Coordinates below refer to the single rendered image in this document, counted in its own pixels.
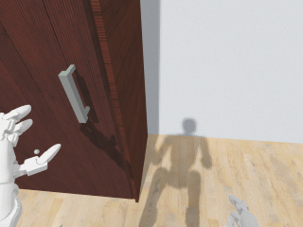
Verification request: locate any handle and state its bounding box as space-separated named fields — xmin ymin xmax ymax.
xmin=59 ymin=64 xmax=90 ymax=123

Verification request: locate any wardrobe door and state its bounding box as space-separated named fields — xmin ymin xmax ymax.
xmin=0 ymin=0 xmax=133 ymax=200

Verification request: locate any robot left hand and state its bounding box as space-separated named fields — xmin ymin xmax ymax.
xmin=0 ymin=105 xmax=62 ymax=183

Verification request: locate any robot right hand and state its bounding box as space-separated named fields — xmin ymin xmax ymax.
xmin=224 ymin=194 xmax=259 ymax=227

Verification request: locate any robot left forearm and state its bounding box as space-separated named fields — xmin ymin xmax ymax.
xmin=0 ymin=182 xmax=23 ymax=227

